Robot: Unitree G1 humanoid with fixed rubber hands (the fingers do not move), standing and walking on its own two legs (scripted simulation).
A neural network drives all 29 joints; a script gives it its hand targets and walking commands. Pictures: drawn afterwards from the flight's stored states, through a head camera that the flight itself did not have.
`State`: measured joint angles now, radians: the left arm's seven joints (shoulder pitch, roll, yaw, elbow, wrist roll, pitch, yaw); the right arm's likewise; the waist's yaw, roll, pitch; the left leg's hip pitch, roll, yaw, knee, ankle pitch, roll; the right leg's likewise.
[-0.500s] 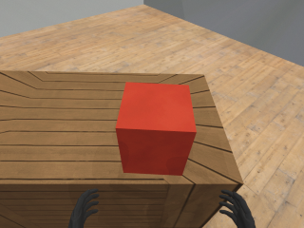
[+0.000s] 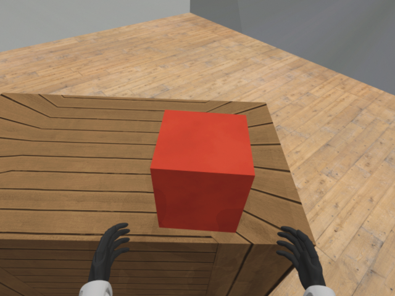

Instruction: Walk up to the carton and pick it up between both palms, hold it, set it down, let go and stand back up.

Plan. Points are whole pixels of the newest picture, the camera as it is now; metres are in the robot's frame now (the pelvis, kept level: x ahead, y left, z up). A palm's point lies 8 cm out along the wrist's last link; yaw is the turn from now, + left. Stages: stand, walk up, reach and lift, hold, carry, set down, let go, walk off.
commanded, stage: reach and lift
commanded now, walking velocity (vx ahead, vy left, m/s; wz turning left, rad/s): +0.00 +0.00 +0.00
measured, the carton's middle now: (201, 172) +0.43 +0.03 -0.02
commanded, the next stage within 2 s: none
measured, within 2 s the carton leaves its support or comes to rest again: neither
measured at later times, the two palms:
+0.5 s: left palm (105, 214) +0.25 +0.21 +0.05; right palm (313, 224) +0.26 -0.20 +0.05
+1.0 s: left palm (110, 169) +0.33 +0.21 +0.10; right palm (309, 178) +0.34 -0.20 +0.09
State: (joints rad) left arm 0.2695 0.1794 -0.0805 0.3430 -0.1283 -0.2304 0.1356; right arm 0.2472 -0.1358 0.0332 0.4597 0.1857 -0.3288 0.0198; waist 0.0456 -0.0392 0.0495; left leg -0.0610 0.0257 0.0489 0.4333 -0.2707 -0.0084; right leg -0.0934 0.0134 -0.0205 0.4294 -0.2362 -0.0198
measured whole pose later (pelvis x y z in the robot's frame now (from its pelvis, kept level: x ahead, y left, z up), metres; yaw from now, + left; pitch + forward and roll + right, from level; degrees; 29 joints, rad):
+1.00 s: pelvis -0.01 +0.00 +0.01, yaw -2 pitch +0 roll +0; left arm -0.32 0.21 0.14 0.14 -0.19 0.47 0.08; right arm -0.35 -0.29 0.02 0.32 0.32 0.20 -0.08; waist 0.04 0.00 0.05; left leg -0.15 0.03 0.08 0.34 -0.20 -0.01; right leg -0.19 0.03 0.01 0.33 -0.15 -0.02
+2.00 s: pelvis -0.01 -0.01 +0.00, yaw +1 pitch +13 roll -1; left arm -0.78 0.23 0.12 0.99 -0.14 0.03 0.06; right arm -0.79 -0.20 -0.04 1.00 0.23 -0.01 -0.09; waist 0.03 0.00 -0.12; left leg -0.46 0.05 0.01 0.45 -0.21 -0.03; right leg -0.45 0.03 -0.06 0.38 -0.15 -0.03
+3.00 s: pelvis -0.03 -0.02 -0.04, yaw +3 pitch +23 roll -1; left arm -0.90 0.11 0.25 1.33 0.00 -0.39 0.07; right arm -0.89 -0.04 -0.30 1.21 -0.07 -0.29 -0.16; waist 0.01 0.01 -0.20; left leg -0.84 0.03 -0.03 0.74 -0.29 -0.03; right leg -0.83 0.01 -0.09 0.70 -0.26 -0.04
